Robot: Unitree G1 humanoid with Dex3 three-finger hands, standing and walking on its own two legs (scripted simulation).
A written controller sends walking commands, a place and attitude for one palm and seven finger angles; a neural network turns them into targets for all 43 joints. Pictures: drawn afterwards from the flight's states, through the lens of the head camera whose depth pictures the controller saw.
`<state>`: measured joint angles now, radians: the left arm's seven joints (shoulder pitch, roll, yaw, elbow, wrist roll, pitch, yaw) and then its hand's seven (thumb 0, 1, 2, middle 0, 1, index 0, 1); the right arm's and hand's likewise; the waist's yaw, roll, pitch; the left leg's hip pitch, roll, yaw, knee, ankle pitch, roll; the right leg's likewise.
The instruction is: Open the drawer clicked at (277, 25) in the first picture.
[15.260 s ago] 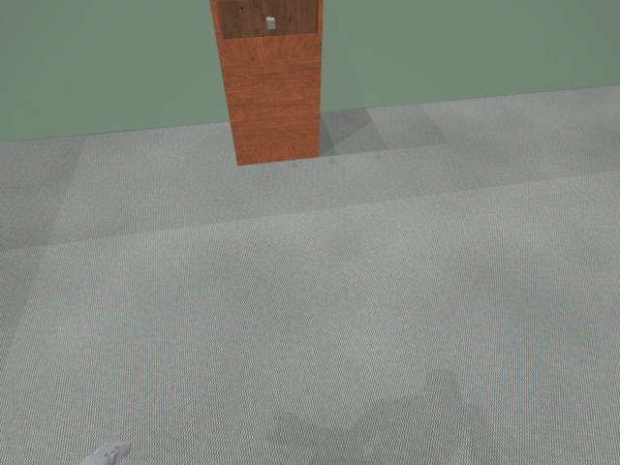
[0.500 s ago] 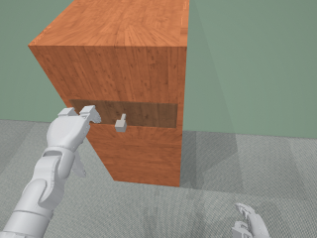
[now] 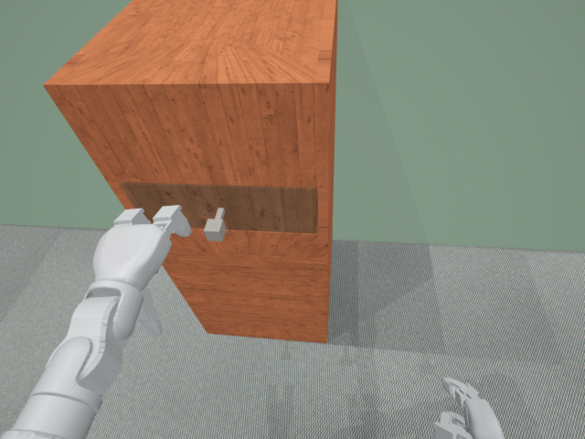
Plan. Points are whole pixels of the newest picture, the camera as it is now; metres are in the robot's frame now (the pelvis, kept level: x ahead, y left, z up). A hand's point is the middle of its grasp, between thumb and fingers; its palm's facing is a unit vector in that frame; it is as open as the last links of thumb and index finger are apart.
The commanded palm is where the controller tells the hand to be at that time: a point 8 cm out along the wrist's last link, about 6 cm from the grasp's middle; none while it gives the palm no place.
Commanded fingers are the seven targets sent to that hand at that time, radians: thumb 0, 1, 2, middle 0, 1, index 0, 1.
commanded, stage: move the hooked fingers above the handle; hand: left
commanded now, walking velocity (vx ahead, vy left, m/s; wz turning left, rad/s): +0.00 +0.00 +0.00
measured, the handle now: (217, 223) +0.50 +0.23 -0.06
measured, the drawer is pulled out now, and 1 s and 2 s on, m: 0.00 0.00 0.00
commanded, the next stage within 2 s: none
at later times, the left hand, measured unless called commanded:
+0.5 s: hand (177, 248) +0.36 +0.23 +0.03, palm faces -0.03 -0.07 -1.00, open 13.8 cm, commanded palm +0.35 +0.24 +0.10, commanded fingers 0.00 -0.50 0.30 -0.30 -1.20 -0.30 -1.20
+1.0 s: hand (195, 227) +0.42 +0.23 +0.01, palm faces -0.05 -0.04 -1.00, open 13.8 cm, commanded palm +0.41 +0.24 +0.07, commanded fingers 0.00 -0.50 0.30 -0.30 -1.20 -0.30 -1.20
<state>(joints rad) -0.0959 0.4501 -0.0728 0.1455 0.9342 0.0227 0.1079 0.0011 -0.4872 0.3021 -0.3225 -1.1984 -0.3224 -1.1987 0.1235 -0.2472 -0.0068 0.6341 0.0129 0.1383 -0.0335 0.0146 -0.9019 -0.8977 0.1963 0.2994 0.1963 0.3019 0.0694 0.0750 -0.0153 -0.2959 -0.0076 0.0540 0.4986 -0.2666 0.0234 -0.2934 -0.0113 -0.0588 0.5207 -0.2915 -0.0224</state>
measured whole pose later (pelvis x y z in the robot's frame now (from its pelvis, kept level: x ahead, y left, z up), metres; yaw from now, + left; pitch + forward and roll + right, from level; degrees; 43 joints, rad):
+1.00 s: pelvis +0.00 +0.01 -0.02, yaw -1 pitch +12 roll +0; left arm -0.56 0.43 -0.05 0.79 1.06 -0.08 0.27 0.00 -0.49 0.30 -0.32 -1.20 -0.32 -1.20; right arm 0.26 -0.24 -0.05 0.68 0.01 0.14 -0.04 0.01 -0.90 -0.90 0.20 0.30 0.20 0.30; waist -0.03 0.05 -0.09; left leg -0.54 0.00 0.07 0.65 -0.33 0.03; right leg -0.53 -0.01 -0.04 0.65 -0.34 -0.02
